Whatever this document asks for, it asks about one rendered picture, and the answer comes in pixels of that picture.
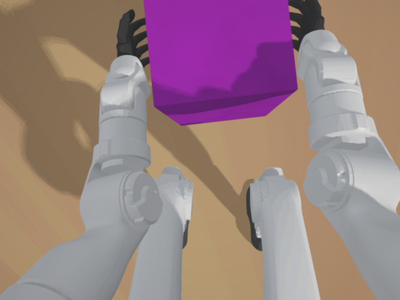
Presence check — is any robot left hand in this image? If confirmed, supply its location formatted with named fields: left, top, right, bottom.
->
left=116, top=9, right=149, bottom=67

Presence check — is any left robot forearm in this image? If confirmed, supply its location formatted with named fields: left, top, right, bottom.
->
left=79, top=55, right=151, bottom=208

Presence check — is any robot left upper arm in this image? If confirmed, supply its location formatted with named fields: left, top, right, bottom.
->
left=0, top=169, right=163, bottom=300

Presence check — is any robot left thigh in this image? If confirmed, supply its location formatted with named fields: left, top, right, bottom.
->
left=128, top=174, right=194, bottom=300

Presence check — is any robot thigh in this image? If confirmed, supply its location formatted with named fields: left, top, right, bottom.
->
left=128, top=174, right=194, bottom=300
left=250, top=175, right=321, bottom=300

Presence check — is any robot right upper arm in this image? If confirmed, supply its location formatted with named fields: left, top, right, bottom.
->
left=303, top=148, right=400, bottom=300

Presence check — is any robot right hand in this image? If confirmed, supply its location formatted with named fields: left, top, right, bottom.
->
left=288, top=0, right=325, bottom=52

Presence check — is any robot right thigh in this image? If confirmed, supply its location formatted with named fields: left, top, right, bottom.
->
left=250, top=175, right=321, bottom=300

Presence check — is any right robot forearm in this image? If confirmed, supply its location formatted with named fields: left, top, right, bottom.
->
left=296, top=29, right=394, bottom=161

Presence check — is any carton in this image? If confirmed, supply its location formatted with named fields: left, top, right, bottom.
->
left=144, top=0, right=298, bottom=126

